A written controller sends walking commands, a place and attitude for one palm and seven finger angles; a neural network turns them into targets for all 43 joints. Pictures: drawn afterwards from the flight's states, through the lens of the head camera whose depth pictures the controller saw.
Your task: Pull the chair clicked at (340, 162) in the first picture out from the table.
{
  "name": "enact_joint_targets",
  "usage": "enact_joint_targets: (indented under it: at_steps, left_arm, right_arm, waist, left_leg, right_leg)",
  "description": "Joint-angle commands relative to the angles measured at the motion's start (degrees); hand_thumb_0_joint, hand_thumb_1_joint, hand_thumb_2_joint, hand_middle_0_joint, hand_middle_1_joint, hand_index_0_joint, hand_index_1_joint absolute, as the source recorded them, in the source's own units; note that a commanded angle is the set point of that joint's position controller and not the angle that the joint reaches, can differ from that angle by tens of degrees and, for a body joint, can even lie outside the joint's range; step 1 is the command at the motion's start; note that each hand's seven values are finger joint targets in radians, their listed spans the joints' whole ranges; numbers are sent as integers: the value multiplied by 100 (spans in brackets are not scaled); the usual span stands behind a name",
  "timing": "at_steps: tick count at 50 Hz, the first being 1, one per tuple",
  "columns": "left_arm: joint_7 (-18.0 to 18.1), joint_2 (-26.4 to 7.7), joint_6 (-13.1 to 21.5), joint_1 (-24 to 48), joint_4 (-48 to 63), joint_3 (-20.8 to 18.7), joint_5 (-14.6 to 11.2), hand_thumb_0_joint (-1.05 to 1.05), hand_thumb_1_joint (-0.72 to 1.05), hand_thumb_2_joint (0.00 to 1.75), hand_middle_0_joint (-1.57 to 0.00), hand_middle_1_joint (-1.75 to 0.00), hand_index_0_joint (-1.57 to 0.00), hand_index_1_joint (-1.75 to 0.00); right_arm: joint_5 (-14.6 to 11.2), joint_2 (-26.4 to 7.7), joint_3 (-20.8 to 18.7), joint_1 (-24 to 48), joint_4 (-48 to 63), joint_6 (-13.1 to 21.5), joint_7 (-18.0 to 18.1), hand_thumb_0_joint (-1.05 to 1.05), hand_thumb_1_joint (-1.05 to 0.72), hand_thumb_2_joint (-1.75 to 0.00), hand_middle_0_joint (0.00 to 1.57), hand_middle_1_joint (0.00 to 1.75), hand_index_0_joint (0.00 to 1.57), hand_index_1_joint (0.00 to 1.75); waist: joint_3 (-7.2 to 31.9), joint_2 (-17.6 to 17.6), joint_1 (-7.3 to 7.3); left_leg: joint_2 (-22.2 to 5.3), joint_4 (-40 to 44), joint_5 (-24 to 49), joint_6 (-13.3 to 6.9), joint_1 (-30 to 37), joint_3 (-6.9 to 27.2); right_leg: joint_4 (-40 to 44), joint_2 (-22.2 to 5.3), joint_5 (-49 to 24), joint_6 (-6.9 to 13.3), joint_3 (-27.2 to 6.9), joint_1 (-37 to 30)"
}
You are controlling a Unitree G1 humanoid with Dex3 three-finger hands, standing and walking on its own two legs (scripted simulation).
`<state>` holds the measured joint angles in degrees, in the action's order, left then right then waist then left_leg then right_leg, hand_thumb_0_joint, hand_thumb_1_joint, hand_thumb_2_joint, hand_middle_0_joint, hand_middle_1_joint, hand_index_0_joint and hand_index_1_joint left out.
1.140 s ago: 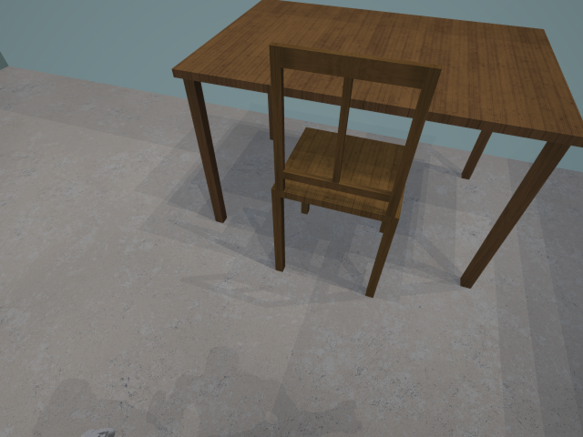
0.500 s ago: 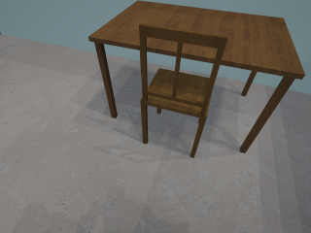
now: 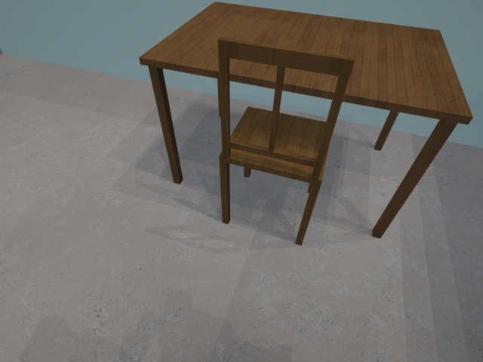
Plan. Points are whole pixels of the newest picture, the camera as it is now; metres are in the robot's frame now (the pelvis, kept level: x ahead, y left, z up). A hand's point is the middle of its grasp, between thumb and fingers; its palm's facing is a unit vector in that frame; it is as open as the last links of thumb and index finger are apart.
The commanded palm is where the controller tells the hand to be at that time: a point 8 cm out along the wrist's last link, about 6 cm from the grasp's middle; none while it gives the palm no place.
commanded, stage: look at it before walking up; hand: left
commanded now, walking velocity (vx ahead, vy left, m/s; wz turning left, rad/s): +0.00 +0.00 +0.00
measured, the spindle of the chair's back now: (275, 112) +0.87 -0.06 -0.07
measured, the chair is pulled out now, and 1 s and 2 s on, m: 0.00 0.00 0.00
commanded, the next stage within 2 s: turn to face it in 0.30 s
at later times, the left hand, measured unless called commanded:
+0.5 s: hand out of the picture +0.07 +0.25 -0.16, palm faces -0.02 -0.94 -0.34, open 7.4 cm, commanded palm none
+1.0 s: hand out of the picture +0.08 +0.18 -0.18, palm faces -0.14 -0.97 -0.22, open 7.4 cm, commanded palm none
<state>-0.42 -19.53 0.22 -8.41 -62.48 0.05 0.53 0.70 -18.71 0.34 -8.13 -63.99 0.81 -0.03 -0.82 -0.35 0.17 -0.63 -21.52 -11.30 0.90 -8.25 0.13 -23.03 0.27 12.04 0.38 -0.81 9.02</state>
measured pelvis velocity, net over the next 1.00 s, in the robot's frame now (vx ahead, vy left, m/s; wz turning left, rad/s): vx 0.00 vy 0.00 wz -0.13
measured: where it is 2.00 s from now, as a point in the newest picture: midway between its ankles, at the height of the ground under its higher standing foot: outside the picture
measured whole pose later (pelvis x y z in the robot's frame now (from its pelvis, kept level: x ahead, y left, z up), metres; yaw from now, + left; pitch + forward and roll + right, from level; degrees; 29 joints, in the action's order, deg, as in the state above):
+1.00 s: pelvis +0.00 +0.00 -0.02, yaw -7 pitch +0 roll +1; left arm 0.0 -11.5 -2.6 -12.3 -55.9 -0.9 0.9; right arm 0.5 -12.1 -2.0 -13.8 -58.8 -1.4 1.2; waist -3.0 -0.2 -1.1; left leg -3.5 -33.4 -18.2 1.1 -14.6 -6.1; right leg -34.4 3.6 15.9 0.7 -7.3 18.0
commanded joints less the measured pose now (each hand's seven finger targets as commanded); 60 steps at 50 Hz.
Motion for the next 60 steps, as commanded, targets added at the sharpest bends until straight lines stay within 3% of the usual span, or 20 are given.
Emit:
enact_joint_targets:
  at_steps: [1, 5, 13, 24, 27, 31, 36, 40, 47, 50, 51, 52, 53, 54, 56, 58, 60]
  left_arm:
    - [93, -1178, 154, 259, 364, -253, 15, 0, 90, 90, -20, -30, -20, -30]
    - [89, -1178, 152, 244, 360, -249, 16, 0, 90, 90, -20, -30, -20, -30]
    - [93, -1187, 169, 204, 341, -255, 14, 0, 90, 90, -20, -30, -20, -30]
    - [80, -1248, 142, 252, 363, -298, 18, 0, 90, 90, -20, -30, -20, -30]
    - [86, -995, 56, 102, 408, -300, 19, 0, 90, 90, -20, -30, -20, -30]
    - [96, -639, -83, -128, 516, -261, 29, 0, 90, 90, -20, -30, -20, -30]
    - [91, -533, -132, -313, 733, -293, 47, 0, 90, 90, -20, -30, -20, -30]
    - [98, -502, -141, -417, 883, -333, 65, 0, 90, 90, -20, -30, -20, -30]
    - [160, -538, -139, -456, 1039, -435, 59, 0, 90, 90, -20, -30, -20, -30]
    - [172, -308, -165, -315, 1128, -444, 49, 0, 90, 90, -20, -30, -20, -30]
    - [155, -167, -179, -253, 1176, -431, 45, 0, 90, 90, -20, -30, -20, -30]
    - [134, 26, -180, -268, 1219, -410, 43, 0, 90, 90, -20, -30, -20, -30]
    - [120, 186, -174, -264, 1223, -403, 40, 0, 90, 90, -20, -30, -20, -30]
    - [118, 177, -198, -291, 1210, -435, 66, 0, 90, 90, -20, -30, -20, -30]
    - [91, 244, -234, -575, 1116, -461, 87, 0, 90, 90, -20, -30, -20, -30]
    - [54, 418, -229, -596, 1074, -406, 85, 0, 90, 90, -20, -30, -20, -30]
    - [63, 551, -177, -745, 1020, -378, 58, 0, 90, 90, -20, -30, -20, -30]
  right_arm:
    - [-9, -1197, -240, 288, 371, 147, 77, 0, -90, -90, 20, 30, 20, 30]
    - [-12, -1192, -239, 279, 365, 139, 76, 0, -90, -90, 20, 30, 20, 30]
    - [-21, -1180, -245, 274, 356, 155, 81, 0, -90, -90, 20, 30, 20, 30]
    - [-12, -1268, -288, 271, 373, 166, 114, 0, -90, -90, 20, 30, 20, 30]
    - [-5, -983, -274, 141, 429, 126, 135, 0, -90, -90, 20, 30, 20, 30]
    - [2, -619, -246, -84, 563, 33, 158, 0, -90, -90, 20, 30, 20, 30]
    - [4, -568, -329, -212, 790, -15, 182, 0, -90, -90, 20, 30, 20, 30]
    - [-1, -447, -376, -275, 922, -46, 179, 0, -90, -90, 20, 30, 20, 30]
    - [-28, 34, -394, -673, 917, -79, 171, 0, -90, -90, 20, 30, 20, 30]
    - [-21, 73, -410, -966, 819, -43, 183, 0, -90, -90, 20, 30, 20, 30]
    - [-1, -15, -433, -1034, 792, -24, 187, 0, -90, -90, 20, 30, 20, 30]
    - [27, -200, -468, -1046, 803, 2, 194, 0, -90, -90, 20, 30, 20, 30]
    - [29, -347, -514, -1024, 830, 23, 207, 0, -90, -90, 20, 30, 20, 30]
    - [38, -298, -514, -911, 873, 53, 216, 0, -90, -90, 20, 30, 20, 30]
    - [51, -198, -485, -613, 960, 74, 229, 0, -90, -90, 20, 30, 20, 30]
    - [96, -195, -494, -537, 939, 32, 215, 0, -90, -90, 20, 30, 20, 30]
    - [114, -209, -494, -708, 819, -10, 213, 0, -90, -90, 20, 30, 20, 30]
  waist:
    - [135, 93, -13]
    - [101, 23, -24]
    - [310, 47, -11]
    - [242, 22, -34]
    - [273, 9, -40]
    - [156, 30, -46]
    - [173, 146, -26]
    - [125, 21, -19]
    - [143, -796, -106]
    - [145, -461, -211]
    - [51, 8, -235]
    - [4, 715, -214]
    - [-21, 1318, -183]
    - [-42, 1206, -133]
    - [-66, 834, 66]
    - [-138, 764, 72]
    - [-105, 857, 64]
  left_leg:
    - [-589, 390, 418, -233, -53, 576]
    - [-575, 401, 302, -230, -64, 581]
    - [-608, 356, 628, -237, 77, 569]
    - [-667, 259, 726, -215, 213, 395]
    - [-688, 48, 775, -173, 232, 225]
    - [-733, -64, 453, -134, 80, 108]
    - [-873, -245, 484, -198, 24, 32]
    - [-776, -512, -50, -163, -223, -109]
    - [-245, -1300, -861, 9, -418, -367]
    - [-429, -783, -603, -85, 83, -222]
    - [-733, -436, -566, -203, 169, 68]
    - [-1258, 116, -560, -423, 252, 579]
    - [-1938, 650, -457, -799, -33, 1141]
    - [-2244, 871, -128, -1060, -262, 1199]
    - [-2075, 697, 318, -1110, -407, 606]
    - [-1846, 367, 697, -939, -445, -18]
    - [-1714, -76, 1003, -786, -358, -242]
  right_leg:
    - [476, -660, -349, 140, -650, 121]
    - [533, -660, -191, 137, -678, 171]
    - [450, -672, -631, 139, -626, 0]
    - [338, -631, -1049, 182, -747, 119]
    - [123, -603, -1345, 175, -858, 230]
    - [-126, -498, -1168, 115, -927, 524]
    - [-546, -346, -1268, 102, -917, 760]
    - [-549, -379, -1048, 176, -1188, 902]
    - [170, -896, -606, 585, -2215, 1111]
    - [-58, -539, -345, 446, -1822, 1549]
    - [-411, -212, -40, 293, -1446, 1798]
    - [-1114, 186, 163, 129, -912, 2013]
    - [-2029, 310, 698, -22, -332, 1906]
    - [-2947, 124, 1374, -105, -169, 1876]
    - [-3297, -99, 1496, -151, -135, 1773]
    - [-2656, -214, 1371, -134, 201, 1473]
    - [-1691, -181, 1115, -129, 377, 1007]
